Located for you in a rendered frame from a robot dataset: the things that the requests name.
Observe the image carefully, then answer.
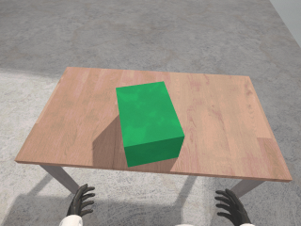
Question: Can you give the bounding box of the robot left hand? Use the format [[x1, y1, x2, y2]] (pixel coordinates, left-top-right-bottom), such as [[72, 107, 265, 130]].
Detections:
[[66, 184, 96, 217]]

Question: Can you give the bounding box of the carton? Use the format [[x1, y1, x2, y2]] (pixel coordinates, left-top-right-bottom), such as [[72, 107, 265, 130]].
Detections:
[[116, 81, 185, 168]]

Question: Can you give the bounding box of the robot right hand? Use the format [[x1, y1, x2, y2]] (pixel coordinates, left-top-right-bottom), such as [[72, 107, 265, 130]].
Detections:
[[214, 188, 252, 226]]

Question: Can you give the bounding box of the left robot forearm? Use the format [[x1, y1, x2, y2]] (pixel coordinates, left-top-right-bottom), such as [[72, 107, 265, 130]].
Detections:
[[59, 215, 83, 226]]

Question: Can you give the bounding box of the table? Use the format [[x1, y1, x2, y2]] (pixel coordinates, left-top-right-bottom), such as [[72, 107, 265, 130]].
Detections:
[[14, 67, 293, 205]]

